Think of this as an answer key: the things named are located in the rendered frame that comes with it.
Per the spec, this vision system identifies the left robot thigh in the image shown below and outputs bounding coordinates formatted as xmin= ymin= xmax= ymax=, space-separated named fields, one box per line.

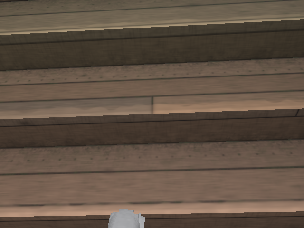
xmin=107 ymin=209 xmax=145 ymax=228

